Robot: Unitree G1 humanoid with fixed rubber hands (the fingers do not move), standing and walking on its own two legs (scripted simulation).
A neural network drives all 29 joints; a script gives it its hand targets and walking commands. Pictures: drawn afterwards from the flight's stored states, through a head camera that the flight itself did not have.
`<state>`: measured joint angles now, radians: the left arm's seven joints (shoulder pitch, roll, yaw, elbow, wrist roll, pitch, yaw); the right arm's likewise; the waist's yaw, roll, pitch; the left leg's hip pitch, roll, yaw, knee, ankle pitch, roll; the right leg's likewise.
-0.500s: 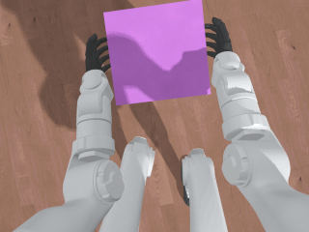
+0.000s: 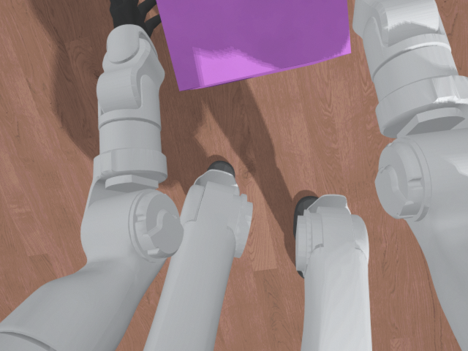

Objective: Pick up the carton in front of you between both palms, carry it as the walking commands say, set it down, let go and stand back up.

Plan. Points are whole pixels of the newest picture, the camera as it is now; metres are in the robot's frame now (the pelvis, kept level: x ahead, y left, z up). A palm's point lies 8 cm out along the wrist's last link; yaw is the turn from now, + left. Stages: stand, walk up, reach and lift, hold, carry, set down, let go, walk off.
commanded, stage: set down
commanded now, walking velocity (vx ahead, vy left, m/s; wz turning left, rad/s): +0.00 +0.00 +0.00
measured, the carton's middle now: (249, 6) +0.55 +0.10 -0.26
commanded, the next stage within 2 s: none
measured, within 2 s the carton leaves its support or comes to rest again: rests again in 0.52 s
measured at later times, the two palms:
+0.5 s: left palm (139, 32) +0.49 +0.24 -0.19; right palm out of the picture +0.59 -0.04 -0.20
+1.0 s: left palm (137, 26) +0.50 +0.25 -0.21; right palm out of the picture +0.60 -0.04 -0.22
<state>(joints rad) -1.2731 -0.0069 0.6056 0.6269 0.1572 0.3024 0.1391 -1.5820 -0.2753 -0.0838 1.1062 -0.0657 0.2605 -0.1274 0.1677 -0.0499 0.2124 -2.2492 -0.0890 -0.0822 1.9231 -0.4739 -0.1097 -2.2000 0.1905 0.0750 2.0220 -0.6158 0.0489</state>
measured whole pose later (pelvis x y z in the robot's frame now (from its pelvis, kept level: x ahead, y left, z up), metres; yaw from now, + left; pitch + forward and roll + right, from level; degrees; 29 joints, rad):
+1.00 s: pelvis +0.01 -0.01 -0.04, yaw +2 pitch +41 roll +6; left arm -1.36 0.11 0.69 0.85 0.17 0.23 -0.02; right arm -1.66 -0.27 -0.15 1.19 -0.18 0.19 -0.03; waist 0.18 -0.01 0.34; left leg -2.25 -0.04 -0.03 2.09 -0.56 -0.10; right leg -2.22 0.15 0.05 2.21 -0.69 -0.01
